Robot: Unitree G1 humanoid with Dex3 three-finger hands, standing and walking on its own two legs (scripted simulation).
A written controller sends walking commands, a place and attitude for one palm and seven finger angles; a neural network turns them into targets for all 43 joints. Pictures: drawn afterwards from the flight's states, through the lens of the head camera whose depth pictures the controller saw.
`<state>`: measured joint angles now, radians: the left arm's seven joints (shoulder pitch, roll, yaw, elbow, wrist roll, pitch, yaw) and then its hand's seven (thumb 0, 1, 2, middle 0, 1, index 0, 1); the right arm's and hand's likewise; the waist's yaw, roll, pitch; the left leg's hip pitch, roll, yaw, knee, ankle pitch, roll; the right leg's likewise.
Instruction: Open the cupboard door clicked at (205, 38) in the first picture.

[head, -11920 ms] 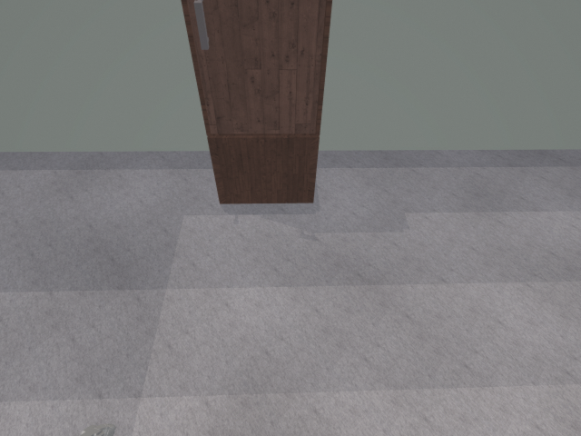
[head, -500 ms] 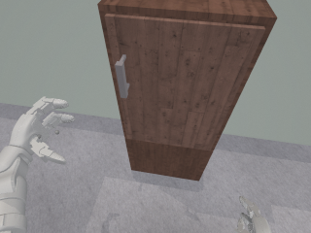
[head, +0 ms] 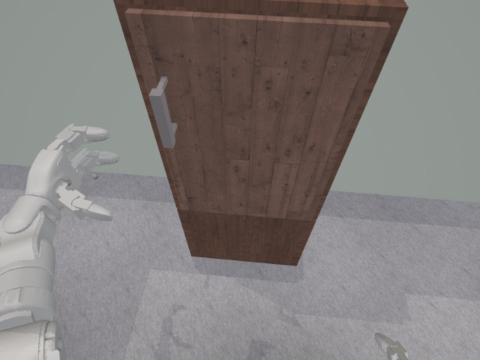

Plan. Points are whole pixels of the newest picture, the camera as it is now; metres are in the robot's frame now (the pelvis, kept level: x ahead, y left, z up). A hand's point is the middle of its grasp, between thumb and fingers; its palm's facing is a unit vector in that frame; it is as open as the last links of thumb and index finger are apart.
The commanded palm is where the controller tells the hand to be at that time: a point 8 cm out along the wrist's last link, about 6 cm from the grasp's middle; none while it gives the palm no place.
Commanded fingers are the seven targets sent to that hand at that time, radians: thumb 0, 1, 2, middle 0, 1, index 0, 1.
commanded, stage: move the hooked fingers beside the handle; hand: left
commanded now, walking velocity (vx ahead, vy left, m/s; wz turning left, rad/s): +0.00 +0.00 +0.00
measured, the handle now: (166, 113) +0.55 +0.17 +0.09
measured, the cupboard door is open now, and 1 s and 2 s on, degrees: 0 0 0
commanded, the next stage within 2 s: slide the fingers in behind the handle in 1.72 s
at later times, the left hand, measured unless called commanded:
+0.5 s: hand (111, 146) +0.44 +0.24 +0.11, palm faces -0.08 -1.00 +0.00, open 14.0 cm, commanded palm +0.43 +0.29 +0.10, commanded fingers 0.00 -0.50 0.30 -0.30 -1.20 -0.30 -1.20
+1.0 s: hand (132, 119) +0.52 +0.23 +0.10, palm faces -0.09 -1.00 -0.01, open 14.0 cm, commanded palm +0.50 +0.27 +0.10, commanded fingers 0.00 -0.50 0.30 -0.30 -1.20 -0.30 -1.20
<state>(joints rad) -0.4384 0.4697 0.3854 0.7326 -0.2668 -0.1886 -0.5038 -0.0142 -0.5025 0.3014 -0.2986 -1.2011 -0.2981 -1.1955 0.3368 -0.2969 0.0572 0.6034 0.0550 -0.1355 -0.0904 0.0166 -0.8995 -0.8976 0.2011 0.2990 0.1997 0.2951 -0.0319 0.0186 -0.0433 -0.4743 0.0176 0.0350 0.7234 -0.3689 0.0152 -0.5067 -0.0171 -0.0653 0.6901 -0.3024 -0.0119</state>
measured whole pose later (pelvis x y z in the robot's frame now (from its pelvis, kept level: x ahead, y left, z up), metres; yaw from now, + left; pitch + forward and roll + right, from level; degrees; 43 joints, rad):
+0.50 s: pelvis +0.00 +0.00 -0.01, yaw -1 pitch +12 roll -1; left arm -0.74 0.56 0.40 1.05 -0.21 -0.27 -0.52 -0.01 -0.50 0.30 -0.30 -1.20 -0.30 -1.20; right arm 0.36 -0.30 0.05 0.62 0.04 -0.05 -0.07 0.01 -0.90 -0.90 0.20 0.30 0.20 0.30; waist -0.08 0.00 -0.06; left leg -0.60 0.03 0.03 0.79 -0.39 0.02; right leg -0.63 -0.01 -0.06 0.74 -0.31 -0.01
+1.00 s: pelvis +0.01 +0.01 -0.02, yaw -2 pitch +18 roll -2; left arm -0.98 0.68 0.44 1.24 -0.11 -0.27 -0.46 -0.01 -0.50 0.30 -0.30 -1.20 -0.30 -1.20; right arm 0.45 -0.30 0.06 0.62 0.01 0.02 -0.04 0.01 -0.90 -0.90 0.20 0.30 0.20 0.30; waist -0.18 0.01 -0.06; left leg -0.76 0.04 0.05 0.86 -0.42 0.03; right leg -0.78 0.00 -0.05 0.78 -0.32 0.00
